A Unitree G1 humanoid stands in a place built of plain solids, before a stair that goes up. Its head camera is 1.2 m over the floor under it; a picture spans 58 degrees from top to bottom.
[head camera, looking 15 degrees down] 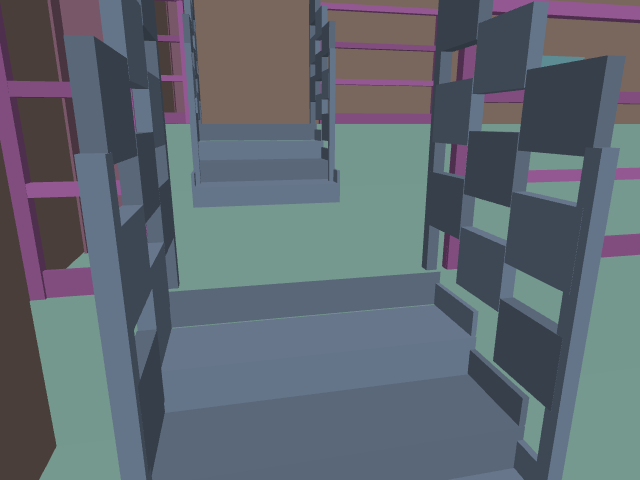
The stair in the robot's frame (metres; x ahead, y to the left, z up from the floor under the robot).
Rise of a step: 0.15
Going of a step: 0.30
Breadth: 1.12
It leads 12 degrees to the left of straight ahead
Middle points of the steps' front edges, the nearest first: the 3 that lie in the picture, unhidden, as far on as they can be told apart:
1.02 -0.09 0.30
1.32 -0.03 0.45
1.61 0.04 0.60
